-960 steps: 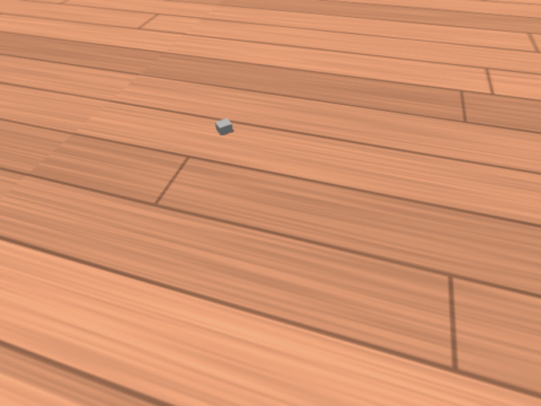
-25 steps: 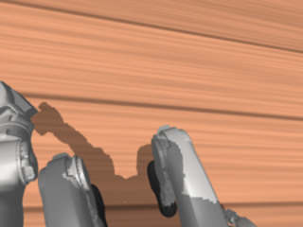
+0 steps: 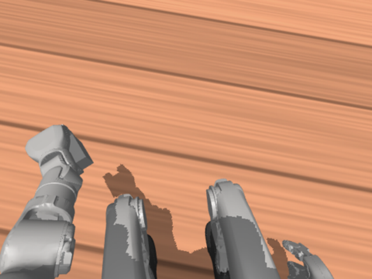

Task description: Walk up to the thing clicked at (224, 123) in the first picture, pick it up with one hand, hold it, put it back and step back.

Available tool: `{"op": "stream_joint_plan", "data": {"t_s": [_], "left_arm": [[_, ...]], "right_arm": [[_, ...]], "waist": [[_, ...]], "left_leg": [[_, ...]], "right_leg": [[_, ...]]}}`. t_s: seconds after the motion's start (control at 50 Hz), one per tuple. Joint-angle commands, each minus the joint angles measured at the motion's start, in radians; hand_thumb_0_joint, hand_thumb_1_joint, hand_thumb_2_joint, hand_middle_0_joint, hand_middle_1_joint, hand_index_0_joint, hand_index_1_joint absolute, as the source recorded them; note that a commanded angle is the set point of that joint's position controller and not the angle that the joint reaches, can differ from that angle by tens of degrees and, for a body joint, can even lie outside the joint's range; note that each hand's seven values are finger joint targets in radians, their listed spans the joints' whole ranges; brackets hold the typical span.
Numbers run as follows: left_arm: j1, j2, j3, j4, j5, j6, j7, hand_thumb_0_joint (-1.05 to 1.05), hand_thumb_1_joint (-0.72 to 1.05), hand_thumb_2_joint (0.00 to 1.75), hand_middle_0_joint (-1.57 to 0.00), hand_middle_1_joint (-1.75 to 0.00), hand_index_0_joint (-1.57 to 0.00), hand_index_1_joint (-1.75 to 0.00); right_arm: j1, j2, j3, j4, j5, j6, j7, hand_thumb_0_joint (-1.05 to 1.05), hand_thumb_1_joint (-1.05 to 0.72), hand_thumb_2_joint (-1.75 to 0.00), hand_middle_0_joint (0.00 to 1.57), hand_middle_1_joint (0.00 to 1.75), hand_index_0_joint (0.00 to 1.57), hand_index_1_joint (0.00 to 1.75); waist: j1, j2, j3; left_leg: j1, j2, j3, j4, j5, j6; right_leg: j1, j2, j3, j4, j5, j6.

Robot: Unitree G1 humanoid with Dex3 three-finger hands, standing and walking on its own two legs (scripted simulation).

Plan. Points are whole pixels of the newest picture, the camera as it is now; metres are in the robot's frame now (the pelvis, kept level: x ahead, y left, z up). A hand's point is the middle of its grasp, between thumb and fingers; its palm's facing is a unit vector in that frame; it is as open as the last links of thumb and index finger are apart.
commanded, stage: lift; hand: left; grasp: from above
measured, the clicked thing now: (68, 158) +0.43 +0.27 -0.13
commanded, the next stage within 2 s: hold in 1.00 s
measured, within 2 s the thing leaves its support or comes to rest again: neither
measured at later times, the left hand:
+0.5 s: hand (11, 131) +0.39 +0.25 +0.11, palm faces -0.36 -0.26 -0.89, open 9.7 cm
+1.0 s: hand out of the picture +0.40 +0.24 +0.21, palm faces -0.37 -0.27 -0.89, open 9.7 cm
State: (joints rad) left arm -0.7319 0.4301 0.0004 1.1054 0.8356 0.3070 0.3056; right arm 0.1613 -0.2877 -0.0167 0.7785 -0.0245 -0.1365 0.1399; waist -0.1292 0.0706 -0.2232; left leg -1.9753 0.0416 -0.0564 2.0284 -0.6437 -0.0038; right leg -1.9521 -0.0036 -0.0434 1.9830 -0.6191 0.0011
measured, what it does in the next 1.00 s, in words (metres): rises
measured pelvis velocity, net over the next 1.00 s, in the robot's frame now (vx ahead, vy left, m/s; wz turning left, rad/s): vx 0.08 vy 0.00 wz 0.04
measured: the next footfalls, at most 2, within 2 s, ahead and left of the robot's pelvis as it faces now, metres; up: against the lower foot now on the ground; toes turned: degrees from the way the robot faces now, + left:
none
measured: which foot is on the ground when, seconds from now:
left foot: down 0.00-1.00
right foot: down 0.00-1.00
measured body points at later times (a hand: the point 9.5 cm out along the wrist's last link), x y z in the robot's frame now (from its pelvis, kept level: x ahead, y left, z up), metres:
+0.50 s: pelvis +0.05 +0.00 +0.20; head +0.14 +0.00 +0.64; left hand +0.41 +0.26 +0.16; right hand +0.15 -0.26 +0.07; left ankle +0.09 +0.13 -0.41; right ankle +0.10 -0.12 -0.41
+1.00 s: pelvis +0.08 +0.00 +0.29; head +0.14 -0.01 +0.74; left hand +0.42 +0.25 +0.26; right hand +0.17 -0.26 +0.16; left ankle +0.09 +0.13 -0.41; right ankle +0.10 -0.12 -0.41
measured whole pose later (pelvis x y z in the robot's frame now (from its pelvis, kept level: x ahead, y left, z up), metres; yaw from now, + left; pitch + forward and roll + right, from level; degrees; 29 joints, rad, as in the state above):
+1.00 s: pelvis +0.08 +0.00 +0.29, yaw +2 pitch +12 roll +0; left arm -0.44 0.28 -0.19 0.94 0.77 0.43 0.24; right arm 0.27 -0.24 -0.01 0.80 0.05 -0.09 -0.06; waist -0.08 0.03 -0.10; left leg -0.65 0.04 0.01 0.84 -0.39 -0.02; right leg -0.65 0.00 -0.02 0.83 -0.38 0.00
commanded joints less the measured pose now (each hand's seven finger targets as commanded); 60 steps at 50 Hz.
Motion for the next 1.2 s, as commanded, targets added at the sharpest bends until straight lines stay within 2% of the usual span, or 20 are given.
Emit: {"op": "stream_joint_plan", "data": {"t_s": [0.0,0.1,0.14,0.18,0.22,0.24,0.28,0.34,0.42,0.5,0.56,0.64,0.68,0.72,0.8,0.94,1.02,1.06,1.1,1.18], "left_arm": [[-0.286,0.224,-0.003,-0.277,0.014,0.036,0.018,0.00,0.55,0.67,-1.05,-0.45,-1.01,-0.49],[-0.244,0.164,-0.048,-0.354,-0.001,0.103,0.008,0.00,0.57,0.72,-1.08,-0.45,-1.03,-0.50],[-0.165,0.177,-0.041,-0.318,-0.005,0.128,0.003,0.00,0.58,0.67,-1.08,-0.43,-1.04,-0.48],[-0.197,0.177,-0.052,-0.380,-0.011,0.138,0.003,0.00,0.60,0.69,-1.10,-0.44,-1.05,-0.49],[-0.151,0.117,-0.087,-0.369,-0.026,0.154,-0.008,0.00,0.59,0.68,-1.08,-0.46,-1.04,-0.50],[-0.144,0.097,-0.101,-0.376,-0.029,0.157,-0.010,0.00,0.59,0.67,-1.07,-0.47,-1.03,-0.51],[-0.104,0.100,-0.101,-0.373,-0.039,0.166,-0.016,0.00,0.56,0.65,-1.04,-0.48,-1.00,-0.52],[-0.090,0.082,-0.117,-0.352,-0.048,0.163,-0.020,0.00,0.50,0.66,-0.99,-0.50,-0.96,-0.54],[-0.054,0.073,-0.122,-0.315,-0.047,0.156,-0.021,0.00,0.52,0.62,-0.98,-0.52,-0.96,-0.54],[-0.047,0.054,-0.139,-0.320,-0.045,0.148,-0.017,0.00,0.52,0.62,-0.97,-0.53,-0.96,-0.55],[-0.052,0.070,-0.129,-0.312,-0.035,0.140,-0.011,0.00,0.53,0.65,-0.98,-0.56,-0.96,-0.58],[-0.022,0.026,-0.144,-0.314,-0.043,0.139,-0.007,0.00,0.57,0.65,-0.99,-0.57,-0.98,-0.58],[-0.026,0.055,-0.128,-0.333,-0.045,0.140,-0.010,0.00,0.55,0.66,-0.97,-0.58,-0.96,-0.59],[-0.038,0.040,-0.140,-0.339,-0.046,0.140,-0.014,0.00,0.54,0.69,-0.98,-0.56,-0.96,-0.58],[-0.015,0.038,-0.144,-0.305,-0.036,0.131,-0.022,0.00,0.52,0.64,-0.96,-0.52,-0.94,-0.54],[0.000,0.005,-0.157,-0.302,-0.042,0.121,-0.036,0.00,0.47,0.65,-0.93,-0.53,-0.91,-0.55],[-0.003,0.013,-0.161,-0.329,-0.026,0.116,-0.033,0.00,0.51,0.63,-0.95,-0.52,-0.93,-0.54],[-0.036,0.043,-0.148,-0.379,-0.024,0.114,-0.029,0.00,0.48,0.67,-0.93,-0.55,-0.91,-0.57],[-0.017,-0.003,-0.168,-0.373,-0.026,0.123,-0.028,0.00,0.51,0.60,-0.96,-0.49,-0.94,-0.51],[-0.032,0.002,-0.177,-0.384,-0.017,0.141,-0.033,0.00,0.53,0.58,-0.96,-0.49,-0.94,-0.50]], "right_arm": [[0.108,-0.176,-0.059,-0.076,0.026,-0.011,-0.068,0.00,-0.89,-0.90,0.20,0.30,0.20,0.30],[0.073,-0.155,-0.044,-0.075,0.048,0.001,-0.136,0.00,-0.89,-0.90,0.20,0.30,0.20,0.30],[0.068,-0.147,-0.040,-0.068,0.055,0.003,-0.156,0.00,-0.89,-0.90,0.20,0.30,0.20,0.30],[0.060,-0.135,-0.033,-0.069,0.062,0.006,-0.173,0.00,-0.89,-0.90,0.20,0.30,0.20,0.30],[0.063,-0.129,-0.032,-0.056,0.068,0.004,-0.187,0.00,-0.89,-0.90,0.20,0.30,0.20,0.30],[0.069,-0.121,-0.031,-0.052,0.070,0.004,-0.192,0.00,-0.89,-0.90,0.20,0.30,0.20,0.30],[0.069,-0.115,-0.032,-0.050,0.075,0.006,-0.202,0.00,-0.89,-0.90,0.20,0.30,0.20,0.30],[0.067,-0.099,-0.027,-0.049,0.078,0.004,-0.216,0.00,-0.89,-0.90,0.20,0.30,0.20,0.30],[0.087,-0.092,-0.028,-0.043,0.082,-0.002,-0.228,0.00,-0.89,-0.90,0.20,0.30,0.20,0.30],[0.103,-0.082,-0.023,-0.048,0.082,-0.002,-0.234,0.00,-0.89,-0.90,0.20,0.30,0.20,0.30],[0.117,-0.090,-0.022,-0.050,0.077,-0.002,-0.236,0.00,-0.89,-0.90,0.20,0.30,0.20,0.30],[0.132,-0.083,-0.020,-0.044,0.076,0.001,-0.234,0.00,-0.88,-0.90,0.20,0.30,0.20,0.30],[0.140,-0.090,-0.025,-0.047,0.074,0.002,-0.232,0.00,-0.88,-0.90,0.20,0.30,0.20,0.30],[0.144,-0.088,-0.023,-0.048,0.074,0.001,-0.229,0.00,-0.88,-0.90,0.20,0.30,0.20,0.30],[0.143,-0.086,-0.023,-0.055,0.075,0.007,-0.226,0.00,-0.88,-0.89,0.20,0.30,0.20,0.30],[0.143,-0.097,-0.032,-0.065,0.076,0.005,-0.209,0.00,-0.88,-0.89,0.20,0.30,0.20,0.30],[0.122,-0.095,-0.029,-0.077,0.077,0.010,-0.204,0.00,-0.88,-0.89,0.20,0.30,0.20,0.30],[0.110,-0.098,-0.031,-0.086,0.079,0.009,-0.201,0.00,-0.88,-0.89,0.20,0.30,0.20,0.30],[0.096,-0.092,-0.028,-0.083,0.078,0.008,-0.197,0.00,-0.88,-0.89,0.20,0.30,0.20,0.30],[0.077,-0.095,-0.029,-0.091,0.080,0.011,-0.191,0.00,-0.88,-0.89,0.20,0.30,0.20,0.30]], "waist": [[-0.012,0.077,-0.565],[-0.008,0.107,-0.530],[0.007,0.069,-0.484],[0.013,0.093,-0.504],[0.006,0.079,-0.488],[-0.001,0.074,-0.465],[0.016,0.062,-0.436],[0.017,0.029,-0.353],[0.024,0.002,-0.323],[0.024,-0.019,-0.290],[0.033,-0.010,-0.290],[0.043,-0.016,-0.274],[0.054,0.007,-0.286],[0.046,0.002,-0.269],[0.049,-0.052,-0.204],[0.054,-0.040,-0.187],[0.062,-0.054,-0.150],[0.077,-0.036,-0.180],[0.071,-0.038,-0.153],[0.078,-0.045,-0.142]], "left_leg": [[0.502,-0.044,0.010,-0.384,-0.031,0.023],[0.701,-0.040,-0.004,-0.533,-0.007,0.008],[0.743,-0.037,-0.004,-0.585,0.011,0.009],[0.808,-0.036,0.015,-0.618,0.060,0.011],[0.865,-0.033,0.014,-0.658,0.128,0.010],[0.881,-0.033,0.018,-0.679,0.143,0.011],[0.923,-0.033,0.029,-0.730,0.170,0.014],[0.963,-0.034,0.029,-0.814,0.146,0.017],[1.054,-0.036,0.036,-0.893,0.228,0.017],[1.134,-0.044,0.055,-0.961,0.309,0.023],[1.217,-0.045,0.058,-1.021,0.356,0.019],[1.306,-0.046,0.056,-1.094,0.432,0.018],[1.365,-0.045,0.057,-1.124,0.485,0.015],[1.395,-0.046,0.058,-1.145,0.522,0.014],[1.418,-0.050,0.059,-1.208,0.508,0.019],[1.522,-0.053,0.068,-1.301,0.550,0.013],[1.533,-0.058,0.078,-1.342,0.518,0.015],[1.570,-0.060,0.081,-1.361,0.520,0.011],[1.587,-0.057,0.078,-1.382,0.522,0.008],[1.614,-0.060,0.079,-1.406,0.532,0.008]], "right_leg": [[0.436,0.043,-0.009,-0.399,-0.024,-0.035],[0.543,0.042,-0.019,-0.501,0.023,-0.037],[0.597,0.041,-0.023,-0.547,0.041,-0.035],[0.666,0.041,-0.012,-0.599,0.081,-0.036],[0.719,0.040,-0.014,-0.635,0.142,-0.035],[0.746,0.043,-0.013,-0.663,0.155,-0.033],[0.817,0.045,-0.006,-0.724,0.176,-0.032],[0.899,0.048,0.003,-0.812,0.153,-0.030],[1.011,0.048,0.011,-0.893,0.219,-0.029],[1.130,0.047,0.022,-0.986,0.304,-0.021],[1.197,0.043,0.018,-1.030,0.349,-0.021],[1.288,0.041,0.024,-1.093,0.431,-0.017],[1.331,0.041,0.024,-1.117,0.469,-0.018],[1.362,0.037,0.025,-1.142,0.511,-0.014],[1.420,0.031,0.032,-1.210,0.515,-0.007],[1.487,0.033,0.030,-1.281,0.538,-0.011],[1.523,0.028,0.037,-1.325,0.520,-0.006],[1.553,0.029,0.038,-1.338,0.515,-0.006],[1.549,0.031,0.036,-1.347,0.512,-0.008],[1.576,0.030,0.037,-1.372,0.521,-0.006]]}}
